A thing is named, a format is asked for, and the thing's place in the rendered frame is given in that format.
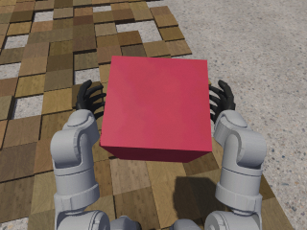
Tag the left robot upper arm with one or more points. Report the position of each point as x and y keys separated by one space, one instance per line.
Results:
x=86 y=220

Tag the carton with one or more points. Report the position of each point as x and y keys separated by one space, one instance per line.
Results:
x=157 y=109

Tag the robot thigh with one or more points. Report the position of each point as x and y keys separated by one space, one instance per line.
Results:
x=122 y=224
x=184 y=224

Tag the robot right hand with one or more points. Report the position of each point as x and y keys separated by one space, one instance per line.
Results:
x=225 y=102

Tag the left robot forearm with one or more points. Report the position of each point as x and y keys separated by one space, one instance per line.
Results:
x=73 y=164

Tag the robot right thigh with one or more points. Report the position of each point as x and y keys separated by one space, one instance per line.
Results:
x=184 y=224

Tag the right robot upper arm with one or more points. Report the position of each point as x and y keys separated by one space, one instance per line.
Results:
x=224 y=220

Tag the right robot forearm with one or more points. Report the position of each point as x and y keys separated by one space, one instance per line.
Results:
x=242 y=165

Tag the robot left thigh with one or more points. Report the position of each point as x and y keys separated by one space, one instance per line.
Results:
x=122 y=224

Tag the robot left hand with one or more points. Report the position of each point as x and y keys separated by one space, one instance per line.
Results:
x=85 y=102

